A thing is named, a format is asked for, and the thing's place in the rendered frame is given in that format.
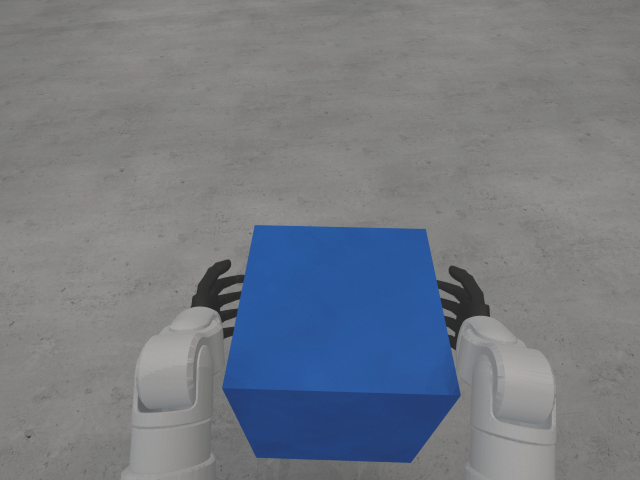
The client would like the carton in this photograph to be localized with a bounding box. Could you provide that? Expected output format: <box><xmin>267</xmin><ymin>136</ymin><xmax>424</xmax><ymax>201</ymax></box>
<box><xmin>222</xmin><ymin>225</ymin><xmax>461</xmax><ymax>463</ymax></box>

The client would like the robot right forearm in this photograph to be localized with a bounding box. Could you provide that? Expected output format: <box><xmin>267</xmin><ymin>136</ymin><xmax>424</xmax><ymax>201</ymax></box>
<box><xmin>456</xmin><ymin>316</ymin><xmax>556</xmax><ymax>480</ymax></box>

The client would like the right robot hand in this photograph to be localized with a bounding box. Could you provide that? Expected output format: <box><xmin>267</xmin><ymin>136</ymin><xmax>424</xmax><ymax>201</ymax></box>
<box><xmin>437</xmin><ymin>266</ymin><xmax>490</xmax><ymax>350</ymax></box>

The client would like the robot left forearm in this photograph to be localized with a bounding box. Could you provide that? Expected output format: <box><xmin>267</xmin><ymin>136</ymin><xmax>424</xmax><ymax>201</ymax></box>
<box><xmin>121</xmin><ymin>307</ymin><xmax>225</xmax><ymax>480</ymax></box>

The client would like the left robot hand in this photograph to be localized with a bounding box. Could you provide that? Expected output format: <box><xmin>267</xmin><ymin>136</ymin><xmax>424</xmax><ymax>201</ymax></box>
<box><xmin>191</xmin><ymin>259</ymin><xmax>245</xmax><ymax>339</ymax></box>

